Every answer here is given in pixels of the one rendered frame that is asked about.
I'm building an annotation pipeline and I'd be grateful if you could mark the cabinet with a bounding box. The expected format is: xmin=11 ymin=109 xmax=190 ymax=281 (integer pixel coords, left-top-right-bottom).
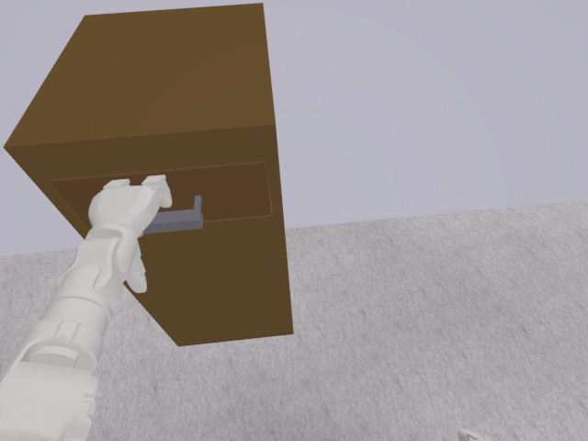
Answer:
xmin=4 ymin=3 xmax=294 ymax=346

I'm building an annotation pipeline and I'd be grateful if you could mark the drawer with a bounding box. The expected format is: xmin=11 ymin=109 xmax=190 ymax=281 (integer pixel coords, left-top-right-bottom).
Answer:
xmin=51 ymin=161 xmax=271 ymax=230

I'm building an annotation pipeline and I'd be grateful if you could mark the left robot hand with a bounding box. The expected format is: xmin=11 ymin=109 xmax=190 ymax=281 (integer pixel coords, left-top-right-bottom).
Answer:
xmin=88 ymin=175 xmax=172 ymax=293

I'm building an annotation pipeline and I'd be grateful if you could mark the robot left forearm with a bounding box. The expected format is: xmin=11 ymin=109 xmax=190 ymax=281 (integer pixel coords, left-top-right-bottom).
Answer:
xmin=0 ymin=223 xmax=139 ymax=392

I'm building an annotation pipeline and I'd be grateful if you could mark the left robot upper arm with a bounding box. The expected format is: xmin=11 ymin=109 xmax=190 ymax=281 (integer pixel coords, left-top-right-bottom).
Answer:
xmin=0 ymin=361 xmax=100 ymax=441

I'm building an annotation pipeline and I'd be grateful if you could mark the handle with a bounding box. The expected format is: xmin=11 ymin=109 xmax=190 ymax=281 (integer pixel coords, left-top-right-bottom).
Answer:
xmin=143 ymin=196 xmax=203 ymax=234

